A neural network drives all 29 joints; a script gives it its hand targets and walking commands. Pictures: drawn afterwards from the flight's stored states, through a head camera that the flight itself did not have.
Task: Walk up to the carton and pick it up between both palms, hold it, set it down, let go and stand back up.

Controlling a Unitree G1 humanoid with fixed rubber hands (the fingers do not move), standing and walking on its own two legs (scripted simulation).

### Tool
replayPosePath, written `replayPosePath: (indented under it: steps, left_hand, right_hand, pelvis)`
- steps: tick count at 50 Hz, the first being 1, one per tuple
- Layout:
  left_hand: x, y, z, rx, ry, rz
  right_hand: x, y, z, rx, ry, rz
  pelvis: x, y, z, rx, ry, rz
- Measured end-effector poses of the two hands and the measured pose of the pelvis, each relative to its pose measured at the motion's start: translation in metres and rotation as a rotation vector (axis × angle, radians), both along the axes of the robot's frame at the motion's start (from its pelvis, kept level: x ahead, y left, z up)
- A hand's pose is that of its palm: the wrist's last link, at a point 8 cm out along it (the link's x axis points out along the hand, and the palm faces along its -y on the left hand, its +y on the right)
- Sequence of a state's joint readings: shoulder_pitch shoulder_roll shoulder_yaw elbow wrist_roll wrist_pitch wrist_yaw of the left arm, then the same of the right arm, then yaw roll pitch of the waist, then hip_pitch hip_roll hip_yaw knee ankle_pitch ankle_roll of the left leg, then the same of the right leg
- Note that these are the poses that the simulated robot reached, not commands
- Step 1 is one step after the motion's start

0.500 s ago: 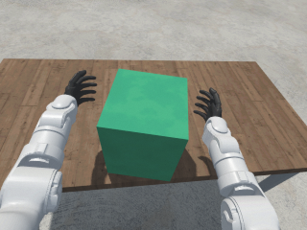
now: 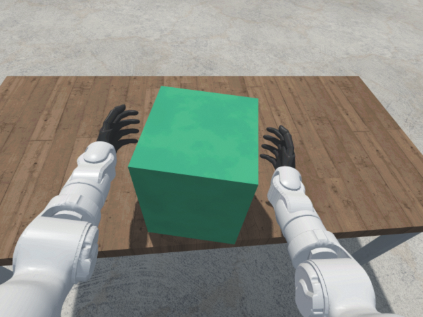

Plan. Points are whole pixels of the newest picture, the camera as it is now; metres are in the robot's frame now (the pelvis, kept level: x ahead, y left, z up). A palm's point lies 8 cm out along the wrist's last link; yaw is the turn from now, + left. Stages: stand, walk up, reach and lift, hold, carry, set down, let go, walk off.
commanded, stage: reach and lift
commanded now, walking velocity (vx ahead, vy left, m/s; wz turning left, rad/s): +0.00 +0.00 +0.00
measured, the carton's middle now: (199, 169) +0.41 -0.01 +0.03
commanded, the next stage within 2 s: none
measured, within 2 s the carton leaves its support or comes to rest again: neither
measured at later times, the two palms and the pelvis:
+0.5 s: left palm (126, 142) +0.44 +0.13 +0.09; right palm (273, 160) +0.39 -0.16 +0.08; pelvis -0.02 +0.00 +0.00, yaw +0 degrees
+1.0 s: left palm (125, 144) +0.44 +0.14 +0.08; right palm (270, 164) +0.38 -0.15 +0.08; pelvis +0.03 +0.01 +0.01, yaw +0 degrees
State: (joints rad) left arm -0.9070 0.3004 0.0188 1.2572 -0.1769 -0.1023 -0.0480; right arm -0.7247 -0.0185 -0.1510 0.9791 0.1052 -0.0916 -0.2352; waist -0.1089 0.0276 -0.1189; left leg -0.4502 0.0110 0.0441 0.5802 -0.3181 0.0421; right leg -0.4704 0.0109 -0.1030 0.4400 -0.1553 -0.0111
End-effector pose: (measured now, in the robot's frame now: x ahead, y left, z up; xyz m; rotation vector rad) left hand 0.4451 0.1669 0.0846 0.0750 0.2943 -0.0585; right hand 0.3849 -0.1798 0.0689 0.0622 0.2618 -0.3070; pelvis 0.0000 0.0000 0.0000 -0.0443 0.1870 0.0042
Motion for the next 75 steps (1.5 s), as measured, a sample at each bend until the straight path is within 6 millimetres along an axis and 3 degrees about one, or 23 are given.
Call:
replayPosePath:
  steps: [12, 20, 25, 50, 75]
  left_hand:
    - [-0.003, -0.008, 0.004, -0.022, -0.025, -0.007]
    - [-0.003, -0.034, 0.003, -0.032, -0.034, -0.047]
    - [-0.002, -0.033, 0.002, -0.022, -0.038, -0.041]
    - [-0.005, -0.031, -0.002, -0.052, -0.058, -0.038]
    - [-0.005, -0.031, -0.001, -0.041, -0.061, -0.038]
  right_hand:
    - [0.007, 0.006, 0.024, -0.028, -0.015, 0.015]
    - [0.006, 0.023, 0.018, -0.004, -0.014, 0.005]
    - [0.003, 0.024, 0.013, -0.020, -0.030, -0.008]
    - [-0.001, 0.029, 0.007, -0.078, -0.089, -0.011]
    - [-0.002, 0.029, 0.006, -0.083, -0.105, -0.011]
  pelvis:
    - [-0.012, -0.007, -0.002, 0.009, 0.017, 0.008]
    - [-0.018, -0.006, -0.002, 0.016, 0.030, 0.009]
    - [-0.019, -0.005, 0.000, 0.020, 0.014, 0.003]
    - [0.026, 0.011, 0.012, -0.004, -0.171, -0.003]
    - [0.027, 0.014, 0.014, -0.006, -0.187, -0.007]
